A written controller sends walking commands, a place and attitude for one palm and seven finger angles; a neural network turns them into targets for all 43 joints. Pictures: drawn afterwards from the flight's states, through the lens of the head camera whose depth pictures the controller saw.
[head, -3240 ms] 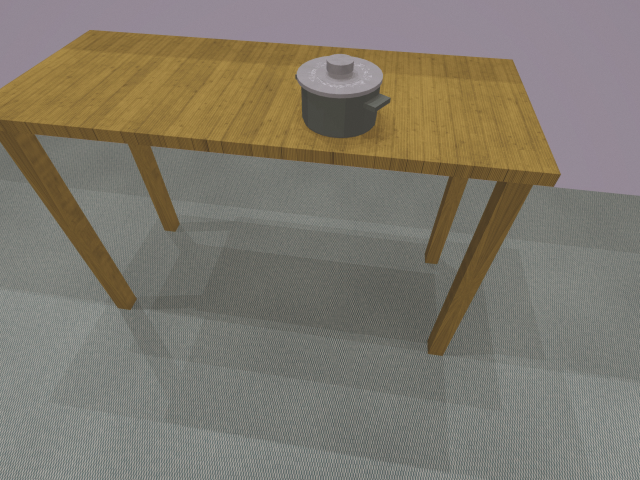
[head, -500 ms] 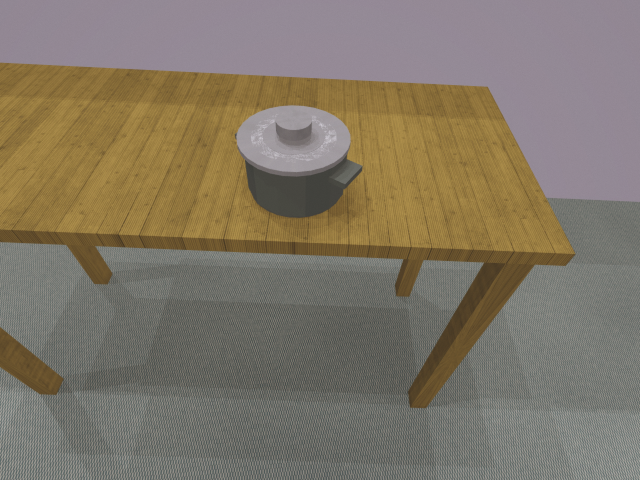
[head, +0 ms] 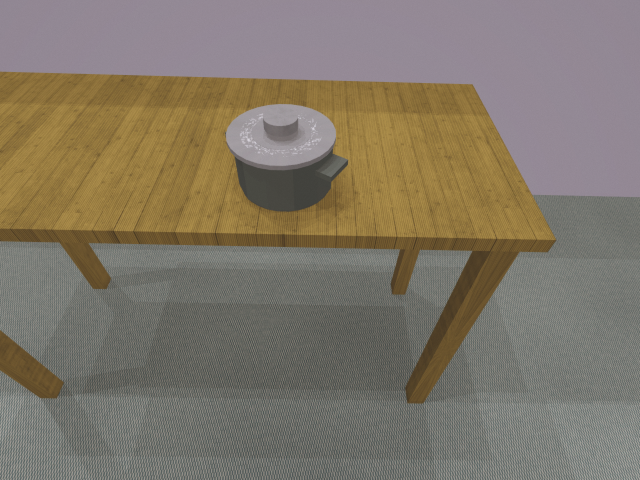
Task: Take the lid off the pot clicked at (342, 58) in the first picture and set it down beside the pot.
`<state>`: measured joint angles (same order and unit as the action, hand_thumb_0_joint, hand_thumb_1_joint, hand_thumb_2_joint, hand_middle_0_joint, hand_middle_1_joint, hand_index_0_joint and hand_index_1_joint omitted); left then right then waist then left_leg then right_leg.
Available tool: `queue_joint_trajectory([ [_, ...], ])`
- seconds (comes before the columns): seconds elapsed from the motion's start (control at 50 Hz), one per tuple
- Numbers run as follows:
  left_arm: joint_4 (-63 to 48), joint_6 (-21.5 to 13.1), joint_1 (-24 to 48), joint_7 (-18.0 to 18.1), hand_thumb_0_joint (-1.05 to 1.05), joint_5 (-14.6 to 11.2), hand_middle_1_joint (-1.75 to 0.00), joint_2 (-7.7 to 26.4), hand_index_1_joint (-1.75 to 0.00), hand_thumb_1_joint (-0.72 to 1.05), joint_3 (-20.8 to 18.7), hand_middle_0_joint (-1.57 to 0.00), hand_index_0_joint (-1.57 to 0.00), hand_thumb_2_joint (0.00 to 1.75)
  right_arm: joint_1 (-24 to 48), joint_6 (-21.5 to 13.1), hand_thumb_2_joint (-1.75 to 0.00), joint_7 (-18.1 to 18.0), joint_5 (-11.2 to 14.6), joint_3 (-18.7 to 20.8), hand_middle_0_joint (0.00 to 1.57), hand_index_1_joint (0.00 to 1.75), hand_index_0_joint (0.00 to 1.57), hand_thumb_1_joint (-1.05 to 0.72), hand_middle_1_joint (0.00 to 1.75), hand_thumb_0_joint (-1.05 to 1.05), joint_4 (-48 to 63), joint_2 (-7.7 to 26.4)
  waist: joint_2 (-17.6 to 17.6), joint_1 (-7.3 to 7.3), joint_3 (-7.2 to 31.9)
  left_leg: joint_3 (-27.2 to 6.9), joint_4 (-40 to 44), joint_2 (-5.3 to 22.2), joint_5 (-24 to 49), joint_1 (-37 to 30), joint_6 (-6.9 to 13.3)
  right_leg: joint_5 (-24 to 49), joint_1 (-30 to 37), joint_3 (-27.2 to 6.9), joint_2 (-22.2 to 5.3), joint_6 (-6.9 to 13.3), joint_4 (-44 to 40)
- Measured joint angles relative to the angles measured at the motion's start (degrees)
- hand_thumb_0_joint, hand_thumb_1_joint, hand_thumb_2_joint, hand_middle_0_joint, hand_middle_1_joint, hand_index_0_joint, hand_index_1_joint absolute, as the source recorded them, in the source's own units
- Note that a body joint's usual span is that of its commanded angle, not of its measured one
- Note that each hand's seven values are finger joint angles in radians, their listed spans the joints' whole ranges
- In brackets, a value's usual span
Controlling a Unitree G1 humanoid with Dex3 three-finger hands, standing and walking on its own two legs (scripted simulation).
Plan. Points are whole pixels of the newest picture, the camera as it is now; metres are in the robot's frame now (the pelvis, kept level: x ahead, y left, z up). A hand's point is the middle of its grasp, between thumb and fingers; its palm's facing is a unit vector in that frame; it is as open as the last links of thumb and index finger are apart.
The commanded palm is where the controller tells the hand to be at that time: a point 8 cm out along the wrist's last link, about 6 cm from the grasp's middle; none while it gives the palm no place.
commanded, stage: look again from close up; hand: left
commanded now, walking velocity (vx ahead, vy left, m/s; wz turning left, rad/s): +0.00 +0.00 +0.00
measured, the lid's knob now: (280, 121) +0.58 +0.09 +0.15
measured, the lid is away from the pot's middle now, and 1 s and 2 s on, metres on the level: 0.00 0.00 0.00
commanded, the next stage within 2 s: shuffle to correct the standing spot in 1.12 s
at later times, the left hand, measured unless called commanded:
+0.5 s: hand out of the picture +0.01 +0.18 -0.18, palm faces +0.04 -0.97 -0.24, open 7.3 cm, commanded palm none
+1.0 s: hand out of the picture -0.03 +0.18 -0.18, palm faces +0.02 -0.98 -0.20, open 7.3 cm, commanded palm none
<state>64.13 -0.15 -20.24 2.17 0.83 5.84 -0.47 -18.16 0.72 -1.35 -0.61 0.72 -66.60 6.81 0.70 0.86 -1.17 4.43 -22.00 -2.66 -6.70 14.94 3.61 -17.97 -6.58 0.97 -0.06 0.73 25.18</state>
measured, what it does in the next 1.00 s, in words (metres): stands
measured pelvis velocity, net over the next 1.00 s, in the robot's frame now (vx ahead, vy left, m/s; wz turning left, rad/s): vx -0.01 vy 0.01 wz -0.01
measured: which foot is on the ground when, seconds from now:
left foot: down 0.00-1.00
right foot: down 0.00-1.00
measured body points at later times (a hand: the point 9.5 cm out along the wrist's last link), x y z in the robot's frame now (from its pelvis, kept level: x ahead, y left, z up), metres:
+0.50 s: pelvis +0.00 +0.00 -0.01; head +0.00 -0.01 +0.44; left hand +0.01 +0.23 -0.16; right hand +0.05 -0.23 -0.17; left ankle +0.06 +0.08 -0.74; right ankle -0.05 -0.11 -0.74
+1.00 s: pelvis -0.01 +0.01 +0.00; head +0.00 +0.00 +0.45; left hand -0.03 +0.23 -0.16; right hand +0.00 -0.22 -0.17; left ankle +0.06 +0.08 -0.74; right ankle -0.05 -0.11 -0.74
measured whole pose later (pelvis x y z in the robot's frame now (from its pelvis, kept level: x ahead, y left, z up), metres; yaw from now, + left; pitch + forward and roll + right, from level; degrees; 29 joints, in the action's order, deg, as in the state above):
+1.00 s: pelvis -0.01 +0.01 +0.00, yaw -1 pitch -1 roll +0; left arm 61.6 -0.2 -20.3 2.3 1.1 7.8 -0.1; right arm -15.3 0.3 -0.9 -0.6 0.7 -62.2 9.4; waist -0.9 0.0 -2.3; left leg 5.1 -25.9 -2.2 -8.3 16.6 4.3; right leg -18.8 -7.9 0.4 0.1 0.2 27.9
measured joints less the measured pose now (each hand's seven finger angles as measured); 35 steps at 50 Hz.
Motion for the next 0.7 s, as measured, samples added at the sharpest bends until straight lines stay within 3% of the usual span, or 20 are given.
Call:
queue_joint_trajectory([
  [0.14, -1.6, -0.5, -0.8, 0.1, 0.01, 0.3, -0.3, 1.1, -0.3, 0.91, 0.9, -0.2, -0.2, 0.9, -0.4, -0.8, -0.9, 0.5, -0.3, 0.1, 0.2, 0.3, 0.2, -0.91, 0.3, 0.0, 3.9, 0.0, -1.4, 0.25, -0.8, -1.1, -3.0, 0.1, -1.1, 1.8, 0.0, -1.2, -0.9, 1.2, 0.1, 0.4, 1.9],
  [0.3, -3.3, -0.5, 0.0, 0.7, 0.01, 0.3, -0.3, 1.6, -0.3, 0.91, 0.3, -0.2, -0.2, 0.9, 1.9, 0.0, -0.9, 0.0, -0.6, 1.1, 0.2, 0.3, 0.2, -0.93, 0.3, 0.02, 7.1, 3.5, -4.6, -0.1, -0.8, -1.4, -8.9, 1.1, -4.6, 3.6, -0.1, -2.6, -0.9, 1.4, 1.1, 0.4, 4.1],
  [0.7, -5.1, -0.1, 2.1, 0.3, 0.01, 0.4, -0.3, 1.6, -0.3, 0.91, 0.4, -0.2, -0.2, 0.9, 4.7, -0.5, -0.9, 0.5, -0.3, 0.2, 0.2, 0.3, 0.2, -0.92, 0.3, 0.0, 7.8, 3.6, -2.2, -0.69, -0.6, 0.4, -7.2, 0.7, -3.8, 2.1, 0.5, -2.5, -1.1, -0.3, 0.4, -0.3, 4.9],
])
